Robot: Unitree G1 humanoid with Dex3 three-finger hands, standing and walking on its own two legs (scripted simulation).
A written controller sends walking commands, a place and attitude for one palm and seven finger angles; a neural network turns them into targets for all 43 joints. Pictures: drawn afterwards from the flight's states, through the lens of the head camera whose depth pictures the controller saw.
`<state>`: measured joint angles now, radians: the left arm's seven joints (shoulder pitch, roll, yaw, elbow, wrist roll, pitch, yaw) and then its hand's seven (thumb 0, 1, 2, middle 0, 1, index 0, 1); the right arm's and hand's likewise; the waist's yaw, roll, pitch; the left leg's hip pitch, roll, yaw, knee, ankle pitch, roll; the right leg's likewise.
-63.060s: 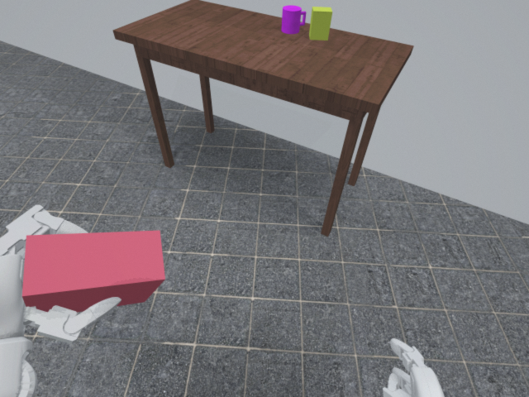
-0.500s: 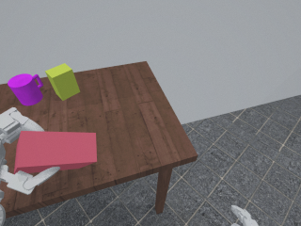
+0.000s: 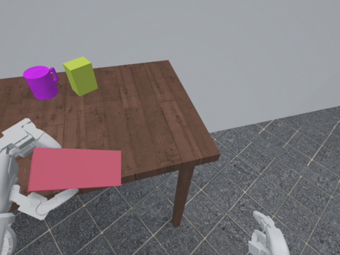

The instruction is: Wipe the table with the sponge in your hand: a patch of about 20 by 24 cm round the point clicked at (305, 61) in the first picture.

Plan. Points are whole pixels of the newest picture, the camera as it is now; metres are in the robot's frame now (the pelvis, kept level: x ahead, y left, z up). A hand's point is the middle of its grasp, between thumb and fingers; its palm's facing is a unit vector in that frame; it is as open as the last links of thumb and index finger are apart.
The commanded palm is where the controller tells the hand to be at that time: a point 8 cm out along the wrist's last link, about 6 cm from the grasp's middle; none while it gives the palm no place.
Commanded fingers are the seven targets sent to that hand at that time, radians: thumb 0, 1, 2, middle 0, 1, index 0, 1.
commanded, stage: step back with the hand held close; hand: left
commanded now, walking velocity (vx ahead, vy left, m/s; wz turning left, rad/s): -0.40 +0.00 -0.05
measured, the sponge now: (86, 171) +0.24 +0.17 +0.15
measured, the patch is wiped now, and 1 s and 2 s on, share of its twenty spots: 1.00 1.00 1.00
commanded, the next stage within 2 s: stop stepping back and stand still in 0.24 s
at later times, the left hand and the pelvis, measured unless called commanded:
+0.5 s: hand out of the picture +0.05 +0.25 +0.19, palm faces +0.35 -0.87 -0.36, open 9.8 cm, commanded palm +0.00 +0.30 +0.21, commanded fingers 0.00 0.10 1.30 -1.20 -1.60 -1.20 -1.60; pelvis -0.16 +0.02 -0.01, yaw +1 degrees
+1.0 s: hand out of the picture -0.03 +0.28 +0.20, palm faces +0.39 -0.86 -0.34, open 9.8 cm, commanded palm -0.08 +0.31 +0.21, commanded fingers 0.00 0.10 1.30 -1.20 -1.60 -1.20 -1.60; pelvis -0.25 +0.04 +0.01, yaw -2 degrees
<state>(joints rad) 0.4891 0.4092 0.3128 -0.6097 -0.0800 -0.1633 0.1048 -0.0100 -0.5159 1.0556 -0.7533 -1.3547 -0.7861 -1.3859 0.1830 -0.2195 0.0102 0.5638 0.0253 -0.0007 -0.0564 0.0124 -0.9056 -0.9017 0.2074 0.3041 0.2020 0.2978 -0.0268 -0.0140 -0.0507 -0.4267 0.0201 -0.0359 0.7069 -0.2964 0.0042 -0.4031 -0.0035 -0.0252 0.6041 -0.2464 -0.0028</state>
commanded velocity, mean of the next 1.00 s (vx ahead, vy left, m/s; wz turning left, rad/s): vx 0.04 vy -0.02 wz -0.01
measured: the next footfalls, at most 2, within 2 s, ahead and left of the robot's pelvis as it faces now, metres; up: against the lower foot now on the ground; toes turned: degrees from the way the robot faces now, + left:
left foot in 0.02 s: +0.06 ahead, +0.14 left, +0.00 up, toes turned -1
right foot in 0.20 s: +0.01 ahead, -0.12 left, +0.00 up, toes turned -2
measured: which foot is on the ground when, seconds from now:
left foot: up 0.00-0.00, down 0.02-0.26, up 0.28-0.46, down 0.48-1.00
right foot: down 0.00-0.06, up 0.08-0.18, down 0.20-0.48, up 0.50-0.66, down 0.68-1.00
